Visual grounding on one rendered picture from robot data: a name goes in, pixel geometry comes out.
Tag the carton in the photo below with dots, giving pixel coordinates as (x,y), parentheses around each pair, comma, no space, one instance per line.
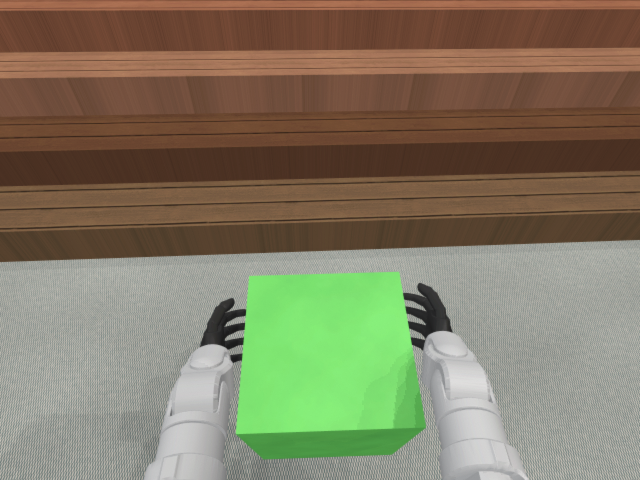
(328,368)

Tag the left robot forearm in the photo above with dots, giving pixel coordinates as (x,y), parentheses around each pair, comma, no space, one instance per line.
(195,425)

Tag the right robot forearm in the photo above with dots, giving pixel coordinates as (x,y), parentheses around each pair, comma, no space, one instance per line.
(473,440)

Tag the left robot hand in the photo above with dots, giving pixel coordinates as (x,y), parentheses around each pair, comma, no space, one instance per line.
(216,332)

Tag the right robot hand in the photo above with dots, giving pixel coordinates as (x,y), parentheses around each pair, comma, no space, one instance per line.
(434,317)

